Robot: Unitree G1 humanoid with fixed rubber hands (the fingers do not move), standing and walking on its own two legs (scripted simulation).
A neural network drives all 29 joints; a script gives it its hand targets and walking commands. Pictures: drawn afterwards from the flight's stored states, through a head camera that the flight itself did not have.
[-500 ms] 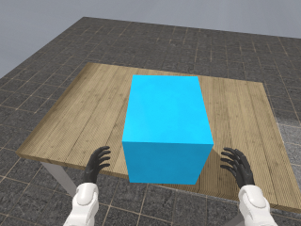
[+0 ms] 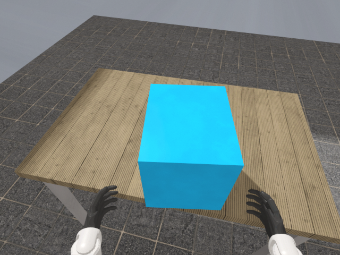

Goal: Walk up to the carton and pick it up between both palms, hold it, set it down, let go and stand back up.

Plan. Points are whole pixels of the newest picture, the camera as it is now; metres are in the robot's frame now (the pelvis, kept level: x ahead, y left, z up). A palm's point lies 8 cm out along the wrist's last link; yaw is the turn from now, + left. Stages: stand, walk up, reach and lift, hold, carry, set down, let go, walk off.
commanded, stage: set down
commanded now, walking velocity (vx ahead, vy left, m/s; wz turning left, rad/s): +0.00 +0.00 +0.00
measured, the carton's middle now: (185, 146) +0.43 -0.02 -0.02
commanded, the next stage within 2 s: let go in 0.78 s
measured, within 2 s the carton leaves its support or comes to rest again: neither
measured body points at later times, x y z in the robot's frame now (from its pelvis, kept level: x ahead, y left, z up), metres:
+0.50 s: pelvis +0.01 +0.01 +0.01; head +0.00 +0.02 +0.46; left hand +0.19 +0.23 -0.07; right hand +0.19 -0.21 -0.06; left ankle +0.01 +0.14 -0.74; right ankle -0.03 -0.09 -0.74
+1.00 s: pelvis +0.00 +0.01 +0.01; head +0.00 +0.02 +0.46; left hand +0.17 +0.24 -0.08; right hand +0.17 -0.21 -0.08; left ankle +0.01 +0.14 -0.74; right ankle -0.03 -0.09 -0.74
